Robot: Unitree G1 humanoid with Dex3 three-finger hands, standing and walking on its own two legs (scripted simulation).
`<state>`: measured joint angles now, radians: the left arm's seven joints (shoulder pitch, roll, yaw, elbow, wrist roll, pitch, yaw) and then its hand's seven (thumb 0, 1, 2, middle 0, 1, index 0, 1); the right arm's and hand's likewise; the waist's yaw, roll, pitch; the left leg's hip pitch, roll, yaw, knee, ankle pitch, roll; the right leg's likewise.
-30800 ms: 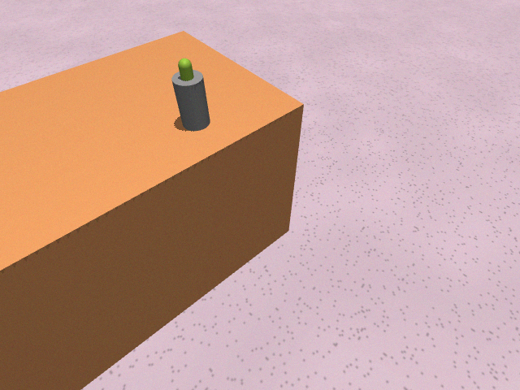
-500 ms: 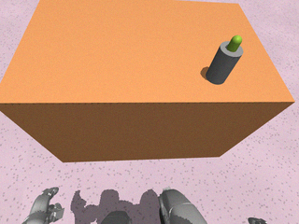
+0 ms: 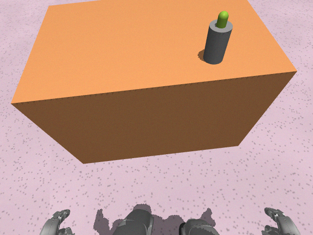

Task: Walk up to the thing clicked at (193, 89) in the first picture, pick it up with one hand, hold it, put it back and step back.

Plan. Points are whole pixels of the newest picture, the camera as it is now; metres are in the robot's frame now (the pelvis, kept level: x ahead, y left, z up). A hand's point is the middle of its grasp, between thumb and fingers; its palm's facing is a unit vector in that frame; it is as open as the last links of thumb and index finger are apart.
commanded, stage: step back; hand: right
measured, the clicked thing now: (218, 37) +0.72 -0.20 +0.02
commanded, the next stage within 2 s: none
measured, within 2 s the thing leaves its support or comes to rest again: neither
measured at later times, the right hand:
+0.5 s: hand out of the picture -0.02 -0.27 -0.13, palm faces -0.06 +0.89 -0.45, open 7.4 cm
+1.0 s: hand out of the picture -0.24 -0.31 -0.17, palm faces -0.16 +0.91 -0.39, open 7.4 cm
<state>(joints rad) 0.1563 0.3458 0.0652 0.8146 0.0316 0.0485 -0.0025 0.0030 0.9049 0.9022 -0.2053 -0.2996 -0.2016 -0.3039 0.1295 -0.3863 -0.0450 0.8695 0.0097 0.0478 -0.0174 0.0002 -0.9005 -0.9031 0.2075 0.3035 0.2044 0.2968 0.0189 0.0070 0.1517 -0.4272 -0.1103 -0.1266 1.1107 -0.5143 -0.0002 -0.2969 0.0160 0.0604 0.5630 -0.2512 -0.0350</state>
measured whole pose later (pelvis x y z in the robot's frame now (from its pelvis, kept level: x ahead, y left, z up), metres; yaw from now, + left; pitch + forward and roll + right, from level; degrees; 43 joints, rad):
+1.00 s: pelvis -0.33 -0.06 -0.02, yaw +7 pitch -2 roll +2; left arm 0.07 0.40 0.07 0.74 0.03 0.07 0.01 0.00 0.90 0.90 -0.20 -0.30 -0.20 -0.30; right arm 0.21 -0.36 -0.04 0.89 -0.02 0.03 -0.02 0.00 -0.90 -0.90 0.21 0.30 0.20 0.30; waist 0.00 -0.05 0.20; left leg -0.23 -0.07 0.00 0.64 -0.38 0.01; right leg -0.45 -0.07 -0.06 0.72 -0.24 -0.03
